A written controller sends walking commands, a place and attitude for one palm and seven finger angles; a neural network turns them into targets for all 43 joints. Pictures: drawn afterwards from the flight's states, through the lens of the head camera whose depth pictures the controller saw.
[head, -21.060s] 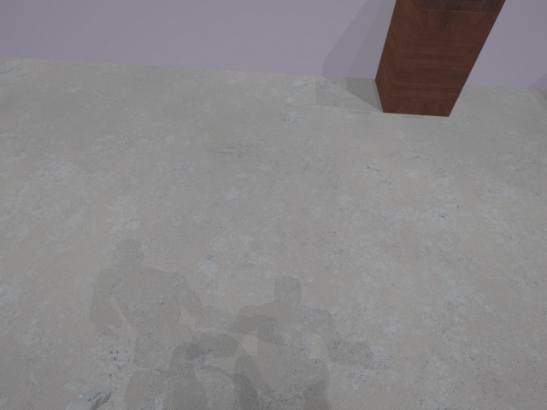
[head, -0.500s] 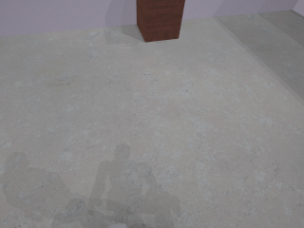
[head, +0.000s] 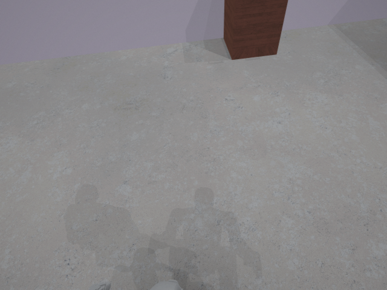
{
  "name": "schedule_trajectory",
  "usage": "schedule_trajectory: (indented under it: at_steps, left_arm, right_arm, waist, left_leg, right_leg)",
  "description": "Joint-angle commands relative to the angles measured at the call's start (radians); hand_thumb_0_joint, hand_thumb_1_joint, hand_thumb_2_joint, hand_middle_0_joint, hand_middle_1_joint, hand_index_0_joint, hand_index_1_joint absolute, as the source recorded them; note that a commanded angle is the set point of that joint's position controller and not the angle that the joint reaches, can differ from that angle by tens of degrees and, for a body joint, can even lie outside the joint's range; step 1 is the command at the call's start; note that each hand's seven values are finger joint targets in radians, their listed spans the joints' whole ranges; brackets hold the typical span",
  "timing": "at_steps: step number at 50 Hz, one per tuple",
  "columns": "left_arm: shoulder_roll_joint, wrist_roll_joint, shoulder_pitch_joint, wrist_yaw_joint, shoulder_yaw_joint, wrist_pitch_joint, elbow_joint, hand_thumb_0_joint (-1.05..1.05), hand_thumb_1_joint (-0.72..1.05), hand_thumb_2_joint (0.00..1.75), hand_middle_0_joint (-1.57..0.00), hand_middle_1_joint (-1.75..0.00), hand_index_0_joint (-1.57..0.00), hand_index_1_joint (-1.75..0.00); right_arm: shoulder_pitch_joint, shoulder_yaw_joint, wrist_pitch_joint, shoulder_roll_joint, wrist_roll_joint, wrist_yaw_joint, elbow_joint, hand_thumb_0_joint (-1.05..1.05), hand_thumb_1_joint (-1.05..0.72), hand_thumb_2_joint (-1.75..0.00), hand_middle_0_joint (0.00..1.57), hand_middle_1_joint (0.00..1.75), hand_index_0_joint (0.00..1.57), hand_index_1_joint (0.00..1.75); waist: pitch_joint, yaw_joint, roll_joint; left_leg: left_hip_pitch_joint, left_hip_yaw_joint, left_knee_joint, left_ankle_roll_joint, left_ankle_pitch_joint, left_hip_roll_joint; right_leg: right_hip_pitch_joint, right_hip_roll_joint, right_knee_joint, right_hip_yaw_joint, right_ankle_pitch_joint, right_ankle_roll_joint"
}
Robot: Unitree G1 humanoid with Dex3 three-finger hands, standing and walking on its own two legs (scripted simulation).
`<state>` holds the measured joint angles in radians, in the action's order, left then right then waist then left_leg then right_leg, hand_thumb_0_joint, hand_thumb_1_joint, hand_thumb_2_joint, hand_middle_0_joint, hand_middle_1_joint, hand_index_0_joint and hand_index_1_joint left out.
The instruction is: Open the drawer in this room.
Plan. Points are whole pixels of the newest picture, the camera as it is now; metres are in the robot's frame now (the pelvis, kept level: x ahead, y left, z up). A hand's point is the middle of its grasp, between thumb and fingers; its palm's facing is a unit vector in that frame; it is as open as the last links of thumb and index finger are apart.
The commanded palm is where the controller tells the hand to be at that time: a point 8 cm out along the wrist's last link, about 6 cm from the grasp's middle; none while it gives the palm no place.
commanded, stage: turn or walk to find it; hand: left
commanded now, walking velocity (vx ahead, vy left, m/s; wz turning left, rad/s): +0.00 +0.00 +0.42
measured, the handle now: out of the picture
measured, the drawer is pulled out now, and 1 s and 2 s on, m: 0.00 0.00 0.00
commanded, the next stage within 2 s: stand and wait in 0.06 s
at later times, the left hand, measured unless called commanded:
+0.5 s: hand out of the picture -0.08 +0.18 -0.18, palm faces +0.21 -0.96 -0.19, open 7.4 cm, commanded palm none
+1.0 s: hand out of the picture -0.05 +0.16 -0.17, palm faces +0.24 -0.95 -0.18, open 7.3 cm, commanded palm none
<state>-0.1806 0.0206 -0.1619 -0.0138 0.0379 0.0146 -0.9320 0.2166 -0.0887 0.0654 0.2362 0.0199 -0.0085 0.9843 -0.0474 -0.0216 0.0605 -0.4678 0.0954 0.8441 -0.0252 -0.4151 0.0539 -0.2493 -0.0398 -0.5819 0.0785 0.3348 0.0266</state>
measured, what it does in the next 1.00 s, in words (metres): steps on the spot: left foot, then right foot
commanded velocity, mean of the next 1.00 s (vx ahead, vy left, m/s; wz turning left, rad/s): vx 0.00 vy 0.00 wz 0.10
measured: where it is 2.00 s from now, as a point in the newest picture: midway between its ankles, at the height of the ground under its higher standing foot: outside the picture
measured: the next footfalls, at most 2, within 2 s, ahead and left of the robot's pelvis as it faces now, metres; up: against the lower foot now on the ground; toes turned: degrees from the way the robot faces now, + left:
left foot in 0.38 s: -0.04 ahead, +0.10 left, +0.00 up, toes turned +10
right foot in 0.68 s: +0.01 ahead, -0.14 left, +0.00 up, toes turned +5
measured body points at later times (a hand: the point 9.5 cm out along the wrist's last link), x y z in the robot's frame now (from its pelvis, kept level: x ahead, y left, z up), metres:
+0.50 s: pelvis -0.01 +0.01 +0.00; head +0.00 +0.03 +0.45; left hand -0.09 +0.23 -0.16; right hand +0.12 -0.20 -0.14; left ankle -0.06 +0.13 -0.73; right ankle -0.02 -0.11 -0.72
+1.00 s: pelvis -0.04 -0.02 +0.01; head -0.03 -0.01 +0.46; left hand -0.06 +0.21 -0.16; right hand +0.01 -0.25 -0.15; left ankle -0.07 +0.11 -0.73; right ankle +0.00 -0.13 -0.73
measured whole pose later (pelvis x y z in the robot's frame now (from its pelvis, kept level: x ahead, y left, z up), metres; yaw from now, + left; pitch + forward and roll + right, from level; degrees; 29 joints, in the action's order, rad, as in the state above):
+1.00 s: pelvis -0.04 -0.02 +0.01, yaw +12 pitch -2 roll +0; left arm -0.17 0.01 -0.22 -0.02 0.02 0.02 -1.11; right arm 0.27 -0.02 0.01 0.17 0.01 0.02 1.15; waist -0.04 0.01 -0.01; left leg -0.18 -0.01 0.48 -0.02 -0.28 -0.04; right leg -0.21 -0.05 -0.47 0.13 0.23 -0.01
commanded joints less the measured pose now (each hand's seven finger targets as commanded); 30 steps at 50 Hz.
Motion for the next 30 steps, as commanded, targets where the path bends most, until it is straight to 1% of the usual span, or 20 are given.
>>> schedule_trajectory:
  at_steps: [1,2,3,6,9,12,13,14,16,17,18,19,20,21,22,23,24,26,28,30]
  left_arm:
    - [-0.177,-0.003,0.019,-0.018,0.038,-0.027,0.075,0.0,0.9,0.9,-0.2,-0.3,-0.2,-0.3]
    - [-0.16,-0.003,0.016,-0.019,0.036,-0.029,0.072,0.0,0.9,0.9,-0.2,-0.3,-0.2,-0.3]
    - [-0.158,-0.003,-0.012,-0.018,0.034,-0.033,0.069,0.0,0.9,0.9,-0.2,-0.3,-0.2,-0.3]
    - [-0.155,-0.001,-0.114,-0.02,0.029,-0.038,0.029,0.0,0.9,0.9,-0.2,-0.3,-0.2,-0.3]
    - [-0.166,0.006,-0.192,-0.02,0.028,-0.04,-0.01,0.0,0.9,0.9,-0.2,-0.3,-0.2,-0.3]
    - [-0.179,0.011,-0.237,-0.021,0.027,-0.039,-0.048,0.0,0.9,0.9,-0.2,-0.3,-0.2,-0.3]
    - [-0.184,0.012,-0.247,-0.02,0.027,-0.038,-0.059,0.0,0.9,0.9,-0.2,-0.3,-0.2,-0.3]
    - [-0.188,0.011,-0.242,-0.021,0.028,-0.038,-0.07,0.0,0.9,0.9,-0.2,-0.3,-0.2,-0.3]
    - [-0.182,0.005,-0.207,-0.022,0.024,-0.037,-0.088,0.0,0.9,0.9,-0.2,-0.3,-0.2,-0.3]
    - [-0.173,-0.002,-0.181,-0.022,0.02,-0.036,-0.096,0.0,0.9,0.9,-0.2,-0.3,-0.2,-0.3]
    - [-0.149,-0.008,-0.174,-0.023,0.015,-0.034,-0.098,0.0,0.9,0.9,-0.2,-0.3,-0.2,-0.3]
    - [-0.117,-0.013,-0.192,-0.021,0.009,-0.03,-0.095,0.0,0.9,0.9,-0.2,-0.3,-0.2,-0.3]
    - [-0.083,-0.013,-0.203,-0.021,-0.003,-0.025,-0.098,0.0,0.9,0.9,-0.2,-0.3,-0.2,-0.3]
    - [-0.076,-0.01,-0.177,-0.021,-0.007,-0.02,-0.1,0.0,0.9,0.9,-0.2,-0.3,-0.2,-0.3]
    - [-0.076,-0.013,-0.142,-0.018,-0.008,-0.013,-0.103,0.0,0.9,0.9,-0.2,-0.3,-0.2,-0.3]
    - [-0.086,-0.012,-0.119,-0.016,-0.004,-0.005,-0.109,0.0,0.9,0.9,-0.2,-0.3,-0.2,-0.3]
    - [-0.093,-0.012,-0.114,-0.014,-0.001,-0.002,-0.11,0.0,0.9,0.9,-0.2,-0.3,-0.2,-0.3]
    - [-0.088,-0.013,-0.121,-0.011,0.004,0.002,-0.116,0.0,0.9,0.9,-0.2,-0.3,-0.2,-0.3]
    - [-0.082,-0.011,-0.128,-0.008,0.006,0.002,-0.121,0.0,0.9,0.9,-0.2,-0.3,-0.2,-0.3]
    - [-0.068,-0.009,-0.156,-0.008,0.002,-0.002,-0.132,0.0,0.9,0.9,-0.2,-0.3,-0.2,-0.3]
  right_arm:
    - [0.016,-0.023,-0.011,0.077,0.006,-0.002,-0.054,0.0,-0.9,-0.9,0.2,0.3,0.2,0.3]
    - [0.04,-0.021,-0.012,0.067,0.005,-0.005,-0.044,0.0,-0.9,-0.9,0.2,0.3,0.2,0.3]
    - [0.039,-0.017,-0.011,0.062,0.004,-0.005,-0.039,0.0,-0.9,-0.9,0.2,0.3,0.2,0.3]
    - [-0.004,-0.004,-0.014,0.06,0.002,0.002,-0.04,0.0,-0.9,-0.9,0.2,0.3,0.2,0.3]
    - [-0.066,0.012,-0.019,0.047,-0.003,0.008,-0.046,0.0,-0.9,-0.9,0.2,0.3,0.2,0.3]
    - [-0.106,0.028,-0.031,0.033,-0.011,0.013,-0.041,0.0,-0.9,-0.9,0.2,0.3,0.2,0.3]
    - [-0.112,0.034,-0.036,0.027,-0.013,0.015,-0.036,0.0,-0.9,-0.9,0.2,0.3,0.2,0.3]
    - [-0.101,0.038,-0.042,0.024,-0.015,0.018,-0.028,0.0,-0.9,-0.9,0.2,0.3,0.2,0.3]
    - [-0.058,0.044,-0.052,0.024,-0.018,0.024,0.0,0.0,-0.9,-0.9,0.2,0.3,0.2,0.3]
    - [-0.03,0.044,-0.057,0.026,-0.018,0.025,0.019,0.0,-0.9,-0.9,0.2,0.3,0.2,0.3]
    - [-0.003,0.043,-0.07,0.047,-0.017,0.026,0.035,0.0,-0.9,-0.9,0.2,0.3,0.2,0.3]
    - [0.0,0.033,-0.081,0.097,-0.012,0.03,0.038,0.0,-0.9,-0.9,0.2,0.3,0.2,0.3]
    - [-0.006,0.028,-0.079,0.136,-0.011,0.034,0.038,0.0,-0.9,-0.9,0.2,0.3,0.2,0.3]
    - [-0.008,0.026,-0.071,0.14,-0.009,0.036,0.043,0.0,-0.9,-0.9,0.2,0.3,0.2,0.3]
    - [-0.028,0.028,-0.071,0.131,-0.006,0.046,0.053,0.0,-0.9,-0.9,0.2,0.3,0.2,0.3]
    - [-0.034,0.033,-0.07,0.114,-0.005,0.051,0.057,0.0,-0.9,-0.9,0.2,0.3,0.2,0.3]
    - [-0.047,0.036,-0.07,0.107,-0.004,0.053,0.055,0.0,-0.9,-0.9,0.2,0.3,0.2,0.3]
    - [-0.073,0.03,-0.065,0.113,-0.003,0.051,0.048,0.0,-0.9,-0.9,0.2,0.3,0.2,0.3]
    - [-0.08,0.023,-0.062,0.123,-0.002,0.047,0.038,0.0,-0.9,-0.9,0.2,0.3,0.2,0.3]
    - [-0.084,0.02,-0.062,0.118,-0.003,0.044,0.04,0.0,-0.9,-0.9,0.2,0.3,0.2,0.3]
  waist:
    - [-0.043,-0.014,-0.205]
    - [-0.031,-0.024,-0.209]
    - [-0.024,-0.012,-0.222]
    - [0.017,0.029,-0.233]
    - [0.047,0.062,-0.222]
    - [0.083,0.088,-0.249]
    - [0.093,0.092,-0.249]
    - [0.108,0.088,-0.263]
    - [0.12,0.056,-0.258]
    - [0.113,0.037,-0.243]
    - [0.127,0.022,-0.184]
    - [0.161,0.026,-0.047]
    - [0.155,0.029,0.073]
    - [0.106,0.016,0.105]
    - [0.048,0.013,0.156]
    - [0.028,0.008,0.184]
    - [0.002,0.015,0.193]
    - [-0.011,0.027,0.163]
    - [-0.019,0.031,0.119]
    - [0.004,0.044,0.093]
  left_leg:
    - [-0.105,-0.01,0.377,-0.011,0.031,-0.053]
    - [-0.106,-0.025,0.378,-0.018,0.056,-0.052]
    - [-0.102,-0.036,0.382,-0.026,0.078,-0.053]
    - [-0.094,-0.043,0.308,-0.038,0.065,-0.066]
    - [-0.059,-0.071,0.148,-0.044,0.001,-0.075]
    - [0.024,-0.112,-0.044,-0.036,-0.046,-0.073]
    - [0.053,-0.123,-0.103,-0.03,-0.046,-0.066]
    - [0.082,-0.131,-0.163,-0.025,-0.034,-0.066]
    - [0.192,-0.145,-0.31,-0.016,0.077,-0.065]
    - [0.278,-0.144,-0.414,-0.011,0.185,-0.07]
    - [0.382,-0.118,-0.503,0.005,0.325,-0.107]
    - [0.497,-0.015,-0.475,0.043,0.545,-0.215]
    - [0.533,0.095,-0.439,0.118,0.731,-0.333]
    - [0.474,0.103,-0.471,0.168,0.749,-0.38]
    - [0.441,0.115,-0.496,0.184,0.801,-0.369]
    - [0.408,0.118,-0.511,0.195,0.82,-0.357]
    - [0.392,0.107,-0.501,0.196,0.857,-0.341]
    - [0.362,0.088,-0.485,0.186,0.829,-0.317]
    - [0.314,0.086,-0.491,0.172,0.727,-0.289]
    - [0.297,0.069,-0.48,0.154,0.627,-0.263]
  right_leg:
    - [-0.028,-0.277,0.299,-0.177,-0.2,0.074]
    - [-0.002,-0.256,0.279,-0.131,-0.283,0.063]
    - [0.027,-0.245,0.271,-0.099,-0.328,0.058]
    - [0.12,-0.254,0.25,-0.112,-0.428,0.081]
    - [0.209,-0.268,0.213,-0.118,-0.614,0.102]
    - [0.259,-0.269,0.183,-0.134,-0.735,0.122]
    - [0.269,-0.261,0.176,-0.136,-0.763,0.124]
    - [0.281,-0.26,0.162,-0.137,-0.789,0.126]
    - [0.235,-0.238,0.141,-0.112,-0.738,0.099]
    - [0.182,-0.216,0.126,-0.096,-0.66,0.07]
    - [0.121,-0.185,0.088,-0.07,-0.57,0.033]
    - [0.018,-0.131,0.036,-0.016,-0.402,-0.015]
    - [-0.067,-0.085,-0.001,0.025,-0.129,-0.052]
    - [-0.087,-0.064,-0.062,0.023,0.11,-0.062]
    - [-0.119,-0.06,-0.125,0.007,0.158,-0.068]
    - [-0.121,-0.066,-0.182,-0.008,0.192,-0.069]
    - [-0.132,-0.067,-0.201,-0.022,0.187,-0.068]
    - [-0.121,-0.059,-0.186,-0.017,0.154,-0.073]
    - [-0.087,-0.045,-0.148,-0.005,0.121,-0.081]
    - [-0.032,-0.034,-0.068,0.012,0.047,-0.086]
